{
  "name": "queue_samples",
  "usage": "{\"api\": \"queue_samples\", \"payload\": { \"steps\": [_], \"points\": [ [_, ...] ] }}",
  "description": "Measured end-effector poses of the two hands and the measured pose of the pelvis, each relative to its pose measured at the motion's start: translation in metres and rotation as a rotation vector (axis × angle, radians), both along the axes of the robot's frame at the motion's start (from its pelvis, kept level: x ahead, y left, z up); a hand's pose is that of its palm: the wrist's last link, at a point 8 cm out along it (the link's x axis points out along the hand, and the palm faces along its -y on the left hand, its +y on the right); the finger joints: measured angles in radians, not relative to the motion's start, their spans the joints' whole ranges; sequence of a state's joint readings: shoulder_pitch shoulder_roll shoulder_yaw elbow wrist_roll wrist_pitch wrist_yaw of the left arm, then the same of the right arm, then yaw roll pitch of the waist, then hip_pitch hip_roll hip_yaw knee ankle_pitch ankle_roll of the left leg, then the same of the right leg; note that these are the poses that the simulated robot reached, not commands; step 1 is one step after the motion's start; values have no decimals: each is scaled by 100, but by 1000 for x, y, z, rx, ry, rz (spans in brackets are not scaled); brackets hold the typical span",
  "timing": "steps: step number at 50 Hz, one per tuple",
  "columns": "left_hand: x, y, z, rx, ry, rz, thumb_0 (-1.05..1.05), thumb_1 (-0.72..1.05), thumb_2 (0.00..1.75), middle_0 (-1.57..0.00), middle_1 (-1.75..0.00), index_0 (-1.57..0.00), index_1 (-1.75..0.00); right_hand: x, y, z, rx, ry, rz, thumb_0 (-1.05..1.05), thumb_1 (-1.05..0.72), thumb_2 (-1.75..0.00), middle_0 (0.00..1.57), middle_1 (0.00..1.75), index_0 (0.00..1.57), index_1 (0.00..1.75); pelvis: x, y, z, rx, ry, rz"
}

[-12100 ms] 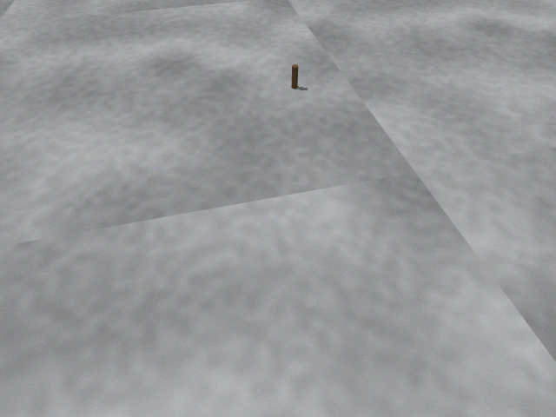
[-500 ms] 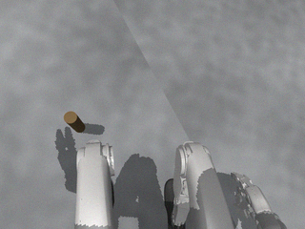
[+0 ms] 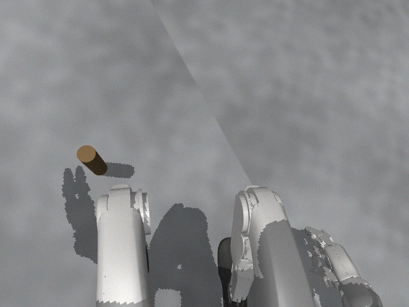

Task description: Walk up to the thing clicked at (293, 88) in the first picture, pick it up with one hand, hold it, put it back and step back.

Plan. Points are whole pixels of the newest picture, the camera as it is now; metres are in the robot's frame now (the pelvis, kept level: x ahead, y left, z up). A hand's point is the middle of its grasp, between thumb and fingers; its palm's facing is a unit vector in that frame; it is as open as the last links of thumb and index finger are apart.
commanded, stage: approach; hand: left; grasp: from the side
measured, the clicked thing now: (93, 161) +0.42 +0.28 -0.29
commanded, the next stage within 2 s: close in in 0.46 s
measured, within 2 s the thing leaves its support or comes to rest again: neither
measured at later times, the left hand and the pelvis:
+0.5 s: hand (31, 171) +0.36 +0.37 -0.19, palm faces +0.16 -0.99 +0.03, open 17.6 cm; pelvis +0.00 +0.01 -0.07, yaw -5 degrees
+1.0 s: hand (79, 172) +0.38 +0.29 -0.25, palm faces +0.15 -0.99 +0.04, open 17.7 cm; pelvis -0.01 +0.02 -0.10, yaw -8 degrees
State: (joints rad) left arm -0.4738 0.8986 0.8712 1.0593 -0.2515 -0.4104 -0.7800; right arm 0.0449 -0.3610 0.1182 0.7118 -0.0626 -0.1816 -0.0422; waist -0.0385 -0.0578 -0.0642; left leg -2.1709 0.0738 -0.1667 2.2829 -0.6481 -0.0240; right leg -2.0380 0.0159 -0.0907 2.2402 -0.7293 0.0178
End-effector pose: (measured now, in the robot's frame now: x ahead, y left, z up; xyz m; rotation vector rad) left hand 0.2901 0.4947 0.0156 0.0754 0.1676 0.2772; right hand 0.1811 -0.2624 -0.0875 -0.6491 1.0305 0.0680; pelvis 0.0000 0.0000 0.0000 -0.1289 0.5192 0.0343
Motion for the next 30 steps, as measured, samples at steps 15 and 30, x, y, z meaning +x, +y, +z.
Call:
{"api": "queue_samples", "payload": {
  "steps": [15, 30],
  "points": [
    [16, -39, -112, -103, -79, -28, -2, -60, 6, -7, -9, -5, -11, 8, 6, -20, -60, 2, 124, 1, -91, -90, 20, 30, 21, 30, -3, 1, -41, -21, -80, -36],
    [50, -99, -230, -136, -32, -155, -2, -60, 6, -7, -11, -5, -12, 15, 19, -31, -202, 95, 258, 1, -91, -90, 21, 30, 21, 30, 1, 11, -77, -89, -193, -77]
  ]
}}
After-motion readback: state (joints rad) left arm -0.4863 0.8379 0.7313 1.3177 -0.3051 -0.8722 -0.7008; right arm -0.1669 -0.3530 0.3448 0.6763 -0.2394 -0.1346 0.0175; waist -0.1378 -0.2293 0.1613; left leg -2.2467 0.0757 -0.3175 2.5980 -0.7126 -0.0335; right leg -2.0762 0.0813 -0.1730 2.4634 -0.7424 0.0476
